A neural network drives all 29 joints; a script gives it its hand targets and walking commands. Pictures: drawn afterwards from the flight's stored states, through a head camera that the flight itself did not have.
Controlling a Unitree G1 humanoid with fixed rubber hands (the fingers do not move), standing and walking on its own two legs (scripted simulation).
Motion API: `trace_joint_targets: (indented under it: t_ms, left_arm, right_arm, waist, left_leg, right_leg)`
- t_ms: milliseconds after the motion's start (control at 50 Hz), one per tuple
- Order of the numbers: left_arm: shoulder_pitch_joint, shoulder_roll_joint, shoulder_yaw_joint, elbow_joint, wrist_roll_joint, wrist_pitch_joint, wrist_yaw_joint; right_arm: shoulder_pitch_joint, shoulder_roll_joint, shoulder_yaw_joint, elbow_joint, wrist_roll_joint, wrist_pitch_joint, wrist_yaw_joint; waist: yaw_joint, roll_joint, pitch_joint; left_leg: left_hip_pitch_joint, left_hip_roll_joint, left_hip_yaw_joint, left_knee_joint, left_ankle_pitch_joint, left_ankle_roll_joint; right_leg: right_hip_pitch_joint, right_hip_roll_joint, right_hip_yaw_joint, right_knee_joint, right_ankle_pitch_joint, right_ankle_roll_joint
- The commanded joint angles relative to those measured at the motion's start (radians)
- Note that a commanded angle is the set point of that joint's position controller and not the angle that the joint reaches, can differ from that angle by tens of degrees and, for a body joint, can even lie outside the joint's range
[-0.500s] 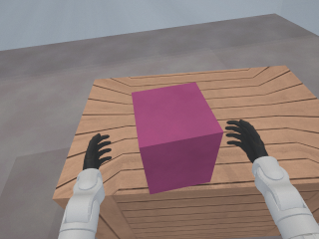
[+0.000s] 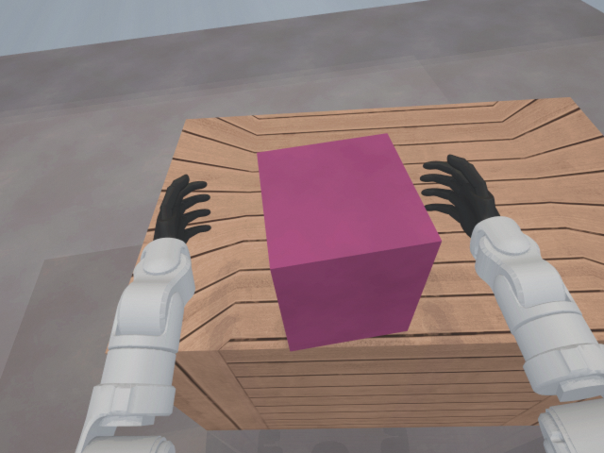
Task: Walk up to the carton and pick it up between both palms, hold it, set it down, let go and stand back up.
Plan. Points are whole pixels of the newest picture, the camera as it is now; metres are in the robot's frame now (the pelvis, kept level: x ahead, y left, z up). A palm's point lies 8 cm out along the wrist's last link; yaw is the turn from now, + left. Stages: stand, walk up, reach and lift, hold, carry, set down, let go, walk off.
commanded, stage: reach and lift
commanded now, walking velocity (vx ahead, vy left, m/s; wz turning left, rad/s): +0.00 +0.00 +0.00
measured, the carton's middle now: (336, 247) +0.43 -0.01 +0.00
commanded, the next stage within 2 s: none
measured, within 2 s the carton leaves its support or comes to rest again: leaves its support in 1.88 s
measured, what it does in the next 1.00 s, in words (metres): stands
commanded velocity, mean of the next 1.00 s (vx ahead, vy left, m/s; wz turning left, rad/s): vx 0.00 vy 0.00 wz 0.00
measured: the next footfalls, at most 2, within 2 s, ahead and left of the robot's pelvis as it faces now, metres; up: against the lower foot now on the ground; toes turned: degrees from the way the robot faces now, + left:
none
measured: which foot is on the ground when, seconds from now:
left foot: down 0.00-1.00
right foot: down 0.00-1.00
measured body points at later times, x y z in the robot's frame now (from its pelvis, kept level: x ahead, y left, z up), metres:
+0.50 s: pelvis +0.00 +0.00 +0.00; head +0.05 -0.02 +0.45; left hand +0.43 +0.22 +0.15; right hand +0.48 -0.17 +0.15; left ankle +0.01 +0.15 -0.74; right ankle +0.01 -0.09 -0.74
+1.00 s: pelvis +0.00 +0.00 -0.01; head +0.07 -0.01 +0.44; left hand +0.45 +0.23 +0.12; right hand +0.49 -0.16 +0.13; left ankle +0.01 +0.15 -0.74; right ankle +0.01 -0.09 -0.74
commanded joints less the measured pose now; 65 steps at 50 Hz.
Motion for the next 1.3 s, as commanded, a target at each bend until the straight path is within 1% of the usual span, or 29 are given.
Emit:
trace_joint_targets:
  t_ms: [0, 60, 120, 160, 220, 280, 340, 380, 440, 500, 520, 560, 580, 620, 660, 700, 740, 780, 900, 920, 960, 980, 1000, 1040, 1080, 1120, 1220, 1240, 1280]
  left_arm:
    - [-0.482, 0.163, 0.144, -0.011, -0.09, -0.02, 0.008]
    - [-0.518, 0.176, 0.141, 0.015, -0.103, -0.03, 0.006]
    - [-0.556, 0.199, 0.157, 0.033, -0.091, -0.037, 0.006]
    - [-0.601, 0.201, 0.147, 0.089, -0.106, -0.042, 0.002]
    - [-0.656, 0.215, 0.154, 0.144, -0.097, -0.057, 0.003]
    - [-0.704, 0.223, 0.151, 0.167, -0.103, -0.077, 0.005]
    - [-0.766, 0.251, 0.16, 0.256, -0.111, -0.097, 0.011]
    - [-0.808, 0.255, 0.158, 0.281, -0.113, -0.112, 0.016]
    - [-0.847, 0.251, 0.143, 0.355, -0.125, -0.133, 0.017]
    - [-0.893, 0.256, 0.147, 0.425, -0.125, -0.151, 0.018]
    - [-0.908, 0.253, 0.13, 0.43, -0.132, -0.16, 0.019]
    - [-0.945, 0.269, 0.133, 0.488, -0.146, -0.182, 0.02]
    - [-0.949, 0.274, 0.132, 0.47, -0.143, -0.192, 0.022]
    - [-0.985, 0.282, 0.132, 0.509, -0.143, -0.208, 0.025]
    - [-0.998, 0.275, 0.121, 0.588, -0.153, -0.225, 0.023]
    - [-0.998, 0.266, 0.115, 0.602, -0.152, -0.244, 0.022]
    - [-0.968, 0.258, 0.115, 0.67, -0.153, -0.269, 0.013]
    - [-0.947, 0.24, 0.108, 0.721, -0.137, -0.301, 0.004]
    - [-0.952, 0.218, 0.085, 0.739, -0.145, -0.435, -0.014]
    - [-0.936, 0.218, 0.085, 0.78, -0.153, -0.462, -0.02]
    - [-0.908, 0.214, 0.091, 0.822, -0.131, -0.504, -0.028]
    - [-0.892, 0.201, 0.085, 0.845, -0.127, -0.524, -0.032]
    - [-0.882, 0.202, 0.089, 0.888, -0.125, -0.543, -0.036]
    - [-0.871, 0.184, 0.067, 0.928, -0.118, -0.591, -0.041]
    - [-0.873, 0.173, 0.055, 0.931, -0.119, -0.64, -0.041]
    - [-0.882, 0.185, 0.055, 0.938, -0.125, -0.688, -0.038]
    - [-0.835, 0.175, 0.056, 1.039, -0.119, -0.753, -0.051]
    - [-0.826, 0.178, 0.066, 1.069, -0.116, -0.76, -0.055]
    - [-0.848, 0.171, 0.059, 1.027, -0.118, -0.785, -0.047]
  right_arm:
    - [-0.587, -0.192, -0.004, -0.082, 0.153, -0.014, -0.005]
    - [-0.644, -0.188, 0.016, -0.096, 0.171, -0.016, -0.007]
    - [-0.666, -0.198, 0.019, -0.055, 0.177, -0.02, -0.011]
    - [-0.721, -0.197, 0.019, -0.017, 0.173, -0.013, -0.01]
    - [-0.772, -0.196, 0.026, 0.046, 0.173, -0.011, -0.007]
    - [-0.819, -0.188, 0.037, 0.059, 0.182, -0.02, -0.007]
    - [-0.885, -0.196, 0.042, 0.116, 0.177, -0.021, -0.006]
    - [-0.915, -0.193, 0.039, 0.145, 0.175, -0.025, -0.003]
    - [-0.948, -0.188, 0.044, 0.204, 0.168, -0.028, -0.004]
    - [-1.003, -0.185, 0.055, 0.255, 0.166, -0.032, -0.001]
    - [-1.011, -0.191, 0.048, 0.256, 0.166, -0.038, 0.0]
    - [-1.043, -0.18, 0.065, 0.279, 0.17, -0.039, 0.004]
    - [-1.039, -0.186, 0.061, 0.29, 0.166, -0.044, 0.004]
    - [-1.054, -0.184, 0.062, 0.342, 0.169, -0.047, 0.008]
    - [-1.073, -0.173, 0.072, 0.38, 0.173, -0.051, 0.014]
    - [-1.063, -0.166, 0.073, 0.392, 0.163, -0.065, 0.015]
    - [-1.045, -0.145, 0.095, 0.429, 0.163, -0.073, 0.017]
    - [-1.015, -0.13, 0.089, 0.467, 0.154, -0.092, 0.022]
    - [-0.991, -0.098, 0.085, 0.445, 0.119, -0.186, 0.022]
    - [-0.981, -0.086, 0.093, 0.448, 0.118, -0.2, 0.023]
    - [-0.947, -0.08, 0.089, 0.509, 0.101, -0.228, 0.022]
    - [-0.936, -0.073, 0.086, 0.529, 0.091, -0.24, 0.021]
    - [-0.928, -0.066, 0.092, 0.551, 0.091, -0.251, 0.027]
    - [-0.911, -0.064, 0.076, 0.612, 0.069, -0.278, 0.029]
    - [-0.921, -0.056, 0.063, 0.6, 0.05, -0.32, 0.029]
    - [-0.932, -0.059, 0.058, 0.569, 0.038, -0.361, 0.025]
    - [-0.879, -0.032, 0.086, 0.664, 0.04, -0.382, 0.037]
    - [-0.869, -0.035, 0.076, 0.687, 0.031, -0.384, 0.036]
    - [-0.894, -0.034, 0.073, 0.638, 0.029, -0.41, 0.033]
  waist:
    - [0.191, -0.124, -0.576]
    - [0.201, -0.14, -0.62]
    - [0.205, -0.122, -0.659]
    - [0.199, -0.142, -0.649]
    - [0.207, -0.12, -0.648]
    - [0.213, -0.115, -0.703]
    - [0.222, -0.139, -0.716]
    - [0.227, -0.132, -0.742]
    - [0.215, -0.129, -0.744]
    - [0.226, -0.129, -0.759]
    - [0.217, -0.125, -0.77]
    - [0.231, -0.145, -0.782]
    - [0.227, -0.14, -0.813]
    - [0.219, -0.122, -0.821]
    - [0.227, -0.125, -0.818]
    - [0.219, -0.122, -0.831]
    - [0.227, -0.145, -0.803]
    - [0.224, -0.129, -0.789]
    - [0.211, -0.118, -0.882]
    - [0.216, -0.132, -0.889]
    - [0.212, -0.119, -0.905]
    - [0.204, -0.122, -0.901]
    - [0.212, -0.126, -0.882]
    - [0.197, -0.114, -0.862]
    - [0.194, -0.101, -0.906]
    - [0.197, -0.104, -0.97]
    - [0.197, -0.112, -0.946]
    - [0.193, -0.13, -0.916]
    - [0.198, -0.11, -0.994]
  left_leg:
    - [0.016, -0.044, 0.005, -0.007, 0.312, 0.029]
    - [-0.012, -0.046, 0.01, -0.002, 0.31, 0.031]
    - [-0.022, -0.046, 0.011, 0.007, 0.34, 0.024]
    - [-0.043, -0.042, 0.008, 0.001, 0.308, 0.026]
    - [-0.049, -0.037, 0.009, -0.003, 0.299, 0.024]
    - [-0.056, -0.039, 0.012, 0.01, 0.327, 0.021]
    - [-0.101, -0.037, 0.014, 0.011, 0.289, 0.021]
    - [-0.105, -0.037, 0.018, 0.016, 0.287, 0.022]
    - [-0.124, -0.037, 0.014, 0.021, 0.282, 0.017]
    - [-0.139, -0.034, 0.009, 0.026, 0.293, 0.013]
    - [-0.134, -0.034, 0.008, 0.026, 0.292, 0.01]
    - [-0.154, -0.035, 0.012, 0.033, 0.292, 0.014]
    - [-0.153, -0.034, 0.012, 0.037, 0.315, 0.009]
    - [-0.161, -0.033, 0.011, 0.039, 0.314, 0.005]
    - [-0.183, -0.036, 0.013, 0.045, 0.307, 0.004]
    - [-0.172, -0.034, 0.01, 0.048, 0.328, 0.002]
    - [-0.191, -0.035, 0.012, 0.051, 0.321, 0.003]
    - [-0.192, -0.032, 0.01, 0.048, 0.312, 0.005]
    - [-0.209, -0.035, 0.015, 0.076, 0.338, 0.003]
    - [-0.235, -0.037, 0.018, 0.08, 0.323, 0.008]
    - [-0.245, -0.034, 0.019, 0.078, 0.32, 0.007]
    - [-0.247, -0.03, 0.013, 0.079, 0.318, 0.005]
    - [-0.249, -0.028, 0.018, 0.079, 0.306, 0.007]
    - [-0.252, -0.022, 0.013, 0.085, 0.282, 0.002]
    - [-0.234, -0.021, 0.013, 0.103, 0.3, -0.004]
    - [-0.256, -0.022, 0.015, 0.125, 0.318, -0.007]
    - [-0.307, -0.02, 0.018, 0.128, 0.266, 0.006]
    - [-0.324, -0.022, 0.02, 0.128, 0.259, 0.009]
    - [-0.312, -0.02, 0.02, 0.134, 0.287, 0.003]
  right_leg:
    - [0.261, 0.082, 0.057, -0.15, 0.484, 0.027]
    - [0.284, 0.078, 0.059, -0.138, 0.532, 0.037]
    - [0.306, 0.077, 0.06, -0.125, 0.589, 0.042]
    - [0.289, 0.077, 0.057, -0.129, 0.559, 0.044]
    - [0.274, 0.076, 0.053, -0.133, 0.524, 0.044]
    - [0.295, 0.075, 0.054, -0.123, 0.571, 0.046]
    - [0.29, 0.075, 0.055, -0.118, 0.544, 0.05]
    - [0.284, 0.074, 0.052, -0.114, 0.533, 0.05]
    - [0.291, 0.067, 0.049, -0.11, 0.556, 0.049]
    - [0.283, 0.067, 0.043, -0.106, 0.559, 0.049]
    - [0.277, 0.069, 0.039, -0.106, 0.554, 0.049]
    - [0.274, 0.065, 0.042, -0.101, 0.558, 0.052]
    - [0.286, 0.069, 0.041, -0.095, 0.59, 0.05]
    - [0.282, 0.067, 0.034, -0.094, 0.59, 0.049]
    - [0.252, 0.068, 0.035, -0.096, 0.564, 0.046]
    - [0.252, 0.071, 0.029, -0.098, 0.585, 0.044]
    - [0.258, 0.069, 0.032, -0.091, 0.598, 0.048]
    - [0.232, 0.07, 0.023, -0.094, 0.571, 0.046]
    - [0.209, 0.072, 0.019, -0.075, 0.593, 0.047]
    - [0.217, 0.066, 0.023, -0.067, 0.6, 0.053]
    - [0.217, 0.064, 0.019, -0.062, 0.607, 0.055]
    - [0.208, 0.067, 0.019, -0.06, 0.595, 0.053]
    - [0.189, 0.068, 0.016, -0.065, 0.553, 0.052]
    - [0.142, 0.069, 0.006, -0.065, 0.487, 0.043]
    - [0.095, 0.077, 0.0, -0.063, 0.455, 0.035]
    - [0.087, 0.079, -0.003, -0.047, 0.477, 0.039]
    - [0.038, 0.064, 0.005, -0.028, 0.419, 0.047]
    - [0.023, 0.064, 0.002, -0.024, 0.408, 0.048]
    - [0.031, 0.067, 0.001, -0.019, 0.424, 0.046]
